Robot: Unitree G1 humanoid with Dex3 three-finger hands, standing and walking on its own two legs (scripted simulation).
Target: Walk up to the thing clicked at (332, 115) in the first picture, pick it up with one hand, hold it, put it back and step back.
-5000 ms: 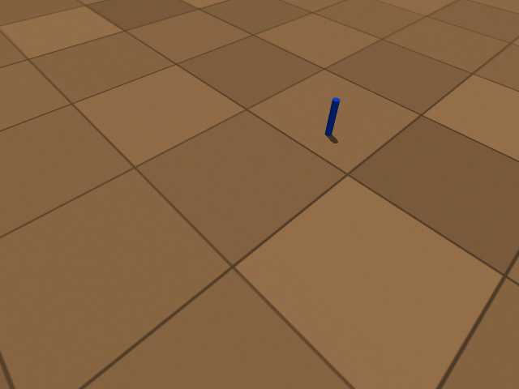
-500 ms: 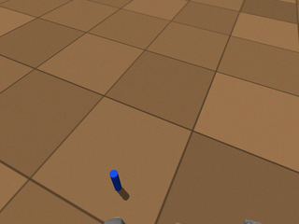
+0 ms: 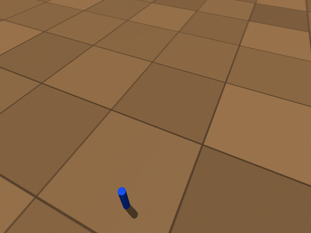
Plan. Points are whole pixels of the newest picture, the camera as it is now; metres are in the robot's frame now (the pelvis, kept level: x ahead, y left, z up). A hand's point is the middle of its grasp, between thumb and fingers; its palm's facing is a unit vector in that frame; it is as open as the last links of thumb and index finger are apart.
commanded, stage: walk up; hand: left
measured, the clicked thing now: (124, 198) +0.42 +0.18 -0.65
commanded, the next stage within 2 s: stand in 0.60 s
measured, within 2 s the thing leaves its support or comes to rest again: neither
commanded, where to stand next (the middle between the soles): +0.08 -0.02 m, yaw -1 degrees
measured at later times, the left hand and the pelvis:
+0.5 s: hand out of the picture +0.10 +0.25 -0.15, palm faces -0.03 -0.95 -0.33, open 7.4 cm; pelvis +0.01 +0.00 +0.00, yaw +0 degrees
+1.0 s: hand out of the picture +0.10 +0.25 -0.15, palm faces -0.03 -0.94 -0.33, open 7.4 cm; pelvis +0.03 +0.00 +0.01, yaw +0 degrees
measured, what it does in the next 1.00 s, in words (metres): stands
